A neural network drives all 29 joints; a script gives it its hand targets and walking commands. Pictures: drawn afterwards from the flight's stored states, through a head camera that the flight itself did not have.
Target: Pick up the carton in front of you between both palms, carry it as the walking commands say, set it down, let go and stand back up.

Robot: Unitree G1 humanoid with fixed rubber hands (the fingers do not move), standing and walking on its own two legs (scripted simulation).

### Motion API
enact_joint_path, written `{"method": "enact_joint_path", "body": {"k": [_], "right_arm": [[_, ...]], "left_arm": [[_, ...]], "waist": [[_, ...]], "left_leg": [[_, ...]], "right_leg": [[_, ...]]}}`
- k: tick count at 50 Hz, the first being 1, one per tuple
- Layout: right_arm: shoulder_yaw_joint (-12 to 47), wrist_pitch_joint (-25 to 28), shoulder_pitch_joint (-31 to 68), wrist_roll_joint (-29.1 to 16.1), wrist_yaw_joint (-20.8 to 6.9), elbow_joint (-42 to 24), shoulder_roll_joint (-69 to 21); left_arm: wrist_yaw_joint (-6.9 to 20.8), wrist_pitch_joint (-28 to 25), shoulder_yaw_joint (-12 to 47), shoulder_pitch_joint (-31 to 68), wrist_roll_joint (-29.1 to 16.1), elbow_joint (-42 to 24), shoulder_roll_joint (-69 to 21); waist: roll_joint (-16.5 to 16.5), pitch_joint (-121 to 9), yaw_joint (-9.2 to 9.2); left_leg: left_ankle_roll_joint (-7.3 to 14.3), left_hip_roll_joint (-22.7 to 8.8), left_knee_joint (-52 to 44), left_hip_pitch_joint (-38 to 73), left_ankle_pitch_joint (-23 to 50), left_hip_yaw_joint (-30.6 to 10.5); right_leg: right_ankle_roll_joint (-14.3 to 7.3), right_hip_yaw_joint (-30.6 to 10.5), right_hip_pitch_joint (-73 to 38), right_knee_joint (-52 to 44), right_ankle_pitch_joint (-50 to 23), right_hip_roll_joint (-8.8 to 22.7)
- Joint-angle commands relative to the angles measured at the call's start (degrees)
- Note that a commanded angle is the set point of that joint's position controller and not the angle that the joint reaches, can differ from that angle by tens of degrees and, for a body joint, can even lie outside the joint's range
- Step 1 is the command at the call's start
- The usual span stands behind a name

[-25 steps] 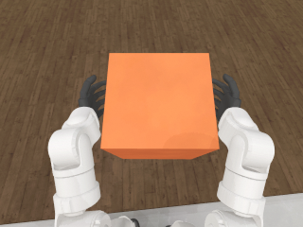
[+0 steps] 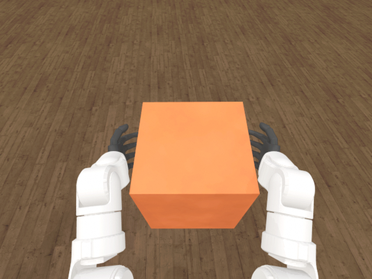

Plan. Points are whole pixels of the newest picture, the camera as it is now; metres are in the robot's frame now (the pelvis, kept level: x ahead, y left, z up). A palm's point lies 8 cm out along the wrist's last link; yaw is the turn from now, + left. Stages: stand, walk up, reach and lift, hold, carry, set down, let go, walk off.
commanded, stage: carry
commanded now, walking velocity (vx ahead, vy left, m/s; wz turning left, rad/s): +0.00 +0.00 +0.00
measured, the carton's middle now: (192, 171) +0.35 +0.00 +0.03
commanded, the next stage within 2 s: none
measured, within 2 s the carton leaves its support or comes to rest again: neither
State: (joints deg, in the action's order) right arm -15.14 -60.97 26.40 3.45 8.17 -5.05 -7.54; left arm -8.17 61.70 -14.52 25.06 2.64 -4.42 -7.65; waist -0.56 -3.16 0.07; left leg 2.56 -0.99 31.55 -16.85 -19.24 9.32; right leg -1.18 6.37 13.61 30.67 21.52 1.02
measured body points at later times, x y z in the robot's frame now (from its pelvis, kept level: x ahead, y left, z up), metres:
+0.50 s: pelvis -0.04 +0.00 +0.00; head -0.05 +0.00 +0.45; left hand +0.29 +0.15 +0.11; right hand +0.30 -0.16 +0.12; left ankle -0.03 +0.08 -0.73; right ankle -0.06 -0.10 -0.73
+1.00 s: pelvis -0.07 -0.01 +0.00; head -0.09 -0.01 +0.45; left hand +0.26 +0.14 +0.11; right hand +0.27 -0.17 +0.12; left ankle -0.03 +0.08 -0.73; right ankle -0.06 -0.10 -0.73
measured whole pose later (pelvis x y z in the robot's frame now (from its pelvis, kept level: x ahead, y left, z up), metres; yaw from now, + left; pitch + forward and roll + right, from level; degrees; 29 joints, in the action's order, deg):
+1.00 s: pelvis -0.07 -0.01 +0.00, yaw +0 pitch +1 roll +0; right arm -15.4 -62.4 26.2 4.2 8.1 -1.1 -7.0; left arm -8.4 63.2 -14.4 25.5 3.3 -0.2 -7.3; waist -0.6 -4.8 -0.2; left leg 2.1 -2.2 29.1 -17.6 -12.4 9.5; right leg -2.7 7.8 15.0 29.7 15.8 0.5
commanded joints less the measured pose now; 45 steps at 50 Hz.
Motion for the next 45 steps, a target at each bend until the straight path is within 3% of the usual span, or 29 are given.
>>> {"method": "enact_joint_path", "body": {"k": [1,3,4,5,8,9,10,13,15,17,18,20,23,25,26,31,33,36,41,45], "right_arm": [[37.1,0.3,30.0,-11.3,-2.0,-2.8,-43.7],[38.2,0.4,31.0,-12.1,-2.1,-5.0,-44.3],[36.8,0.2,29.5,-11.2,-2.0,-2.4,-43.7],[37.8,0.3,29.8,-11.9,-1.9,-3.8,-43.5],[37.3,0.0,29.0,-11.3,-1.7,-3.7,-42.7],[36.8,0.0,28.9,-11.2,-1.8,-2.8,-42.3],[36.6,-0.1,29.2,-11.5,-1.8,-3.0,-42.7],[35.5,-0.4,28.3,-9.9,-1.7,-2.0,-41.7],[35.2,-0.4,28.7,-10.3,-1.5,-1.4,-41.6],[34.7,-0.7,28.9,-10.0,-1.3,-0.3,-40.7],[34.6,-0.6,29.6,-9.9,-1.3,-0.8,-41.6],[35.0,-0.4,30.3,-10.6,-1.2,-0.9,-41.5],[33.5,-0.9,29.5,-9.2,-0.8,1.8,-41.2],[33.4,-0.9,29.4,-9.4,-0.9,1.5,-40.8],[33.4,-1.0,29.5,-9.1,-0.7,-0.1,-40.6],[33.4,-1.0,31.4,-9.2,-0.6,0.8,-41.1],[33.0,-1.1,31.3,-8.8,-0.7,1.3,-41.8],[32.6,-1.1,31.6,-9.0,-0.6,1.3,-41.7],[33.0,-1.2,32.0,-9.1,-0.7,1.4,-41.7],[33.1,-1.2,32.2,-9.2,-0.9,1.1,-42.0]], "left_arm": [[1.5,-1.5,37.6,32.9,-11.5,-4.5,-44.7],[1.3,-1.9,37.9,33.4,-11.8,-6.6,-44.6],[1.1,-1.5,37.9,33.4,-10.9,-6.2,-43.3],[1.2,-1.7,38.2,33.4,-11.9,-7.1,-44.0],[1.1,-1.4,37.7,32.1,-11.1,-6.2,-42.6],[1.0,-1.4,38.4,33.8,-11.4,-6.8,-42.5],[1.0,-1.3,37.1,32.5,-10.7,-6.3,-42.4],[1.0,-1.0,37.0,32.3,-10.2,-5.3,-42.0],[0.9,-0.9,36.5,34.3,-10.8,-5.4,-41.9],[0.6,-0.5,36.2,32.5,-9.7,-3.5,-41.9],[0.7,-0.6,35.2,33.1,-9.9,-3.3,-42.1],[0.7,-0.4,35.6,33.7,-10.5,-2.1,-42.4],[0.5,-0.3,34.6,34.1,-9.9,-1.7,-41.6],[0.4,-0.2,35.1,34.5,-10.3,-1.8,-42.7],[0.5,-0.2,34.8,33.0,-10.6,-0.9,-42.5],[0.6,-0.2,34.3,34.3,-9.9,-0.3,-43.0],[0.7,-0.3,34.6,35.4,-10.3,-1.6,-43.1],[0.4,0.0,33.9,35.2,-10.0,-0.2,-42.9],[0.5,-0.2,34.3,35.3,-9.8,-0.9,-43.1],[0.4,0.0,34.4,35.8,-9.8,-0.4,-43.1]], "waist": [[0.1,-24.7,0.08],[0.3,-23.6,0.12],[0.9,-24.0,0.0],[0.7,-23.9,0.06],[-1.8,-23.4,-0.01],[-0.6,-22.3,-0.13],[0.9,-21.8,0.14],[-0.3,-20.0,-0.29],[1.0,-20.2,-0.09],[1.7,-19.3,-0.41],[0.4,-18.8,-0.45],[-0.3,-19.1,-0.18],[1.8,-18.9,-0.16],[1.5,-19.0,-0.18],[-0.1,-19.3,-0.37],[0.6,-17.9,-0.54],[-1.0,-18.4,-0.25],[1.2,-17.6,-0.27],[-0.4,-18.3,-0.21],[0.8,-17.6,-0.27]], "left_leg": [[1.0,-8.1,0.7,12.7,34.4,-5.8],[1.3,-8.8,-0.1,12.5,37.4,-6.6],[1.4,-8.9,0.5,13.3,36.5,-6.5],[1.6,-8.1,0.1,13.0,36.0,-6.1],[1.5,-8.2,-0.6,12.1,29.5,-6.2],[1.2,-8.2,-0.5,10.9,28.9,-5.8],[0.8,-8.0,-1.3,10.8,27.7,-6.2],[1.3,-8.7,-3.1,10.5,27.3,-7.0],[1.2,-8.6,-2.5,10.9,28.0,-6.6],[1.0,-8.8,-3.9,9.9,23.8,-6.5],[0.5,-8.7,-4.1,8.8,21.0,-6.7],[1.0,-8.8,-3.8,8.5,22.4,-7.1],[0.8,-9.0,-3.6,9.6,25.4,-6.5],[0.6,-8.9,-4.3,9.5,21.9,-6.7],[0.6,-8.9,-4.5,9.6,21.8,-6.7],[0.4,-8.8,-5.9,8.1,16.1,-7.0],[0.3,-8.8,-5.4,8.5,17.9,-6.8],[0.5,-8.7,-6.0,7.5,16.7,-7.2],[0.5,-8.8,-5.7,7.1,15.3,-7.0],[0.1,-8.9,-6.2,7.4,15.5,-7.1]], "right_leg": [[-1.6,-4.5,-8.2,1.1,-38.3,8.0],[-1.1,-4.5,-7.0,1.0,-34.6,7.4],[-1.4,-4.4,-6.7,0.3,-33.5,7.6],[-1.6,-4.9,-6.5,0.3,-35.3,7.4],[-1.9,-5.1,-7.3,-0.1,-34.5,7.8],[-1.5,-4.9,-7.3,-0.7,-34.7,7.9],[-2.0,-5.3,-6.3,-0.9,-33.2,8.0],[-1.4,-5.1,-5.1,-1.8,-23.6,7.3],[-1.4,-5.1,-4.4,-2.2,-23.2,7.3],[-1.7,-5.6,-4.2,-2.9,-21.7,7.6],[-1.5,-5.2,-3.9,-4.0,-19.7,7.0],[-1.6,-5.4,-4.9,-3.7,-21.8,7.3],[-1.5,-5.1,-3.9,-3.3,-23.1,7.6],[-1.7,-5.2,-3.1,-4.0,-20.8,7.5],[-1.6,-4.9,-3.1,-3.5,-19.1,7.8],[-1.6,-5.3,-2.3,-5.6,-14.9,7.6],[-1.8,-5.4,-2.6,-5.5,-16.4,7.7],[-1.9,-5.7,-2.1,-5.4,-15.4,7.7],[-2.0,-5.9,-2.5,-6.0,-15.6,7.7],[-1.7,-5.5,-0.9,-6.0,-13.9,7.8]]}}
